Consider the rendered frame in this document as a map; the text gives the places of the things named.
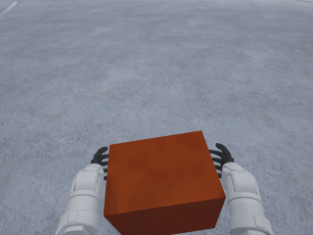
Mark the robot left hand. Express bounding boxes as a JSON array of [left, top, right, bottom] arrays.
[[91, 146, 109, 180]]

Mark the robot right hand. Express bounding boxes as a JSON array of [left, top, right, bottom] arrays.
[[209, 143, 234, 178]]

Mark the robot right forearm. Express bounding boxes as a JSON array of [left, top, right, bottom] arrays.
[[221, 162, 274, 235]]

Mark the carton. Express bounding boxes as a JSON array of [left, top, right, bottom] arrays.
[[103, 130, 226, 235]]

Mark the robot left forearm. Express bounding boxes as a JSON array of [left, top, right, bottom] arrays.
[[55, 164, 105, 235]]

